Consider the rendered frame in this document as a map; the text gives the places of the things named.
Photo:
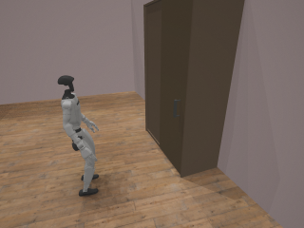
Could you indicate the right robot shin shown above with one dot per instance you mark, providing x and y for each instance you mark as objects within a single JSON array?
[{"x": 88, "y": 176}]

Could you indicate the right robot forearm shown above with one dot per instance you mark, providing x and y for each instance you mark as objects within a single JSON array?
[{"x": 72, "y": 134}]

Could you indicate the right robot upper arm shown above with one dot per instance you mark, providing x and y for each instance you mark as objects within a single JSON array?
[{"x": 67, "y": 108}]

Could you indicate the right robot hand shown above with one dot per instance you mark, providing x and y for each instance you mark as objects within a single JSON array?
[{"x": 86, "y": 154}]

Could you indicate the robot right thigh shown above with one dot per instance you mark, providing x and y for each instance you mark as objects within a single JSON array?
[{"x": 87, "y": 146}]

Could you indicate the wardrobe door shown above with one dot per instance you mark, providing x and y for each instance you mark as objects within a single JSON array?
[
  {"x": 176, "y": 23},
  {"x": 154, "y": 57}
]

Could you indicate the handle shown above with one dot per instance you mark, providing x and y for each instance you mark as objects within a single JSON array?
[{"x": 175, "y": 109}]

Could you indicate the left robot hand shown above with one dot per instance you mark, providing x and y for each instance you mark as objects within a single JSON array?
[{"x": 90, "y": 124}]

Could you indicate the left robot forearm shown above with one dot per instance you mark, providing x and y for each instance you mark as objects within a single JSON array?
[{"x": 84, "y": 119}]

